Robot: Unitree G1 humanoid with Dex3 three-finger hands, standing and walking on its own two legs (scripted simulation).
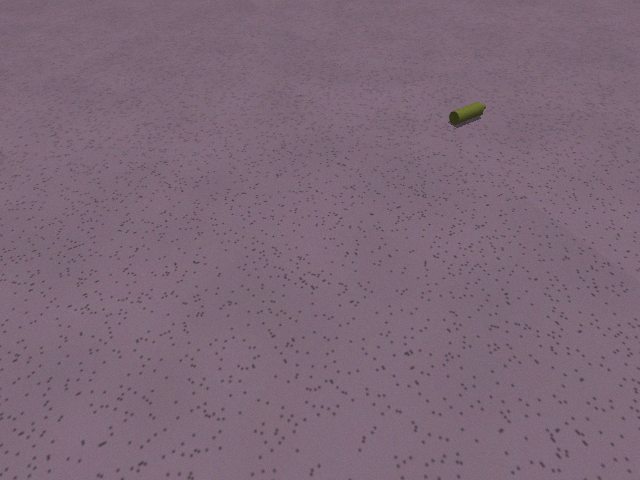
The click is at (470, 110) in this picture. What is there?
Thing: lying bottle
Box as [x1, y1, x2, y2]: [449, 102, 485, 124]
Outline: 485,105 476,102 451,112 449,115 449,119 453,124 456,124 480,114
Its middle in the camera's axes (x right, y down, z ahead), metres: +0.91 -0.75 +2.31
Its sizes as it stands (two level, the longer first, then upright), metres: 0.243 0.079 0.079
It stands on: the floor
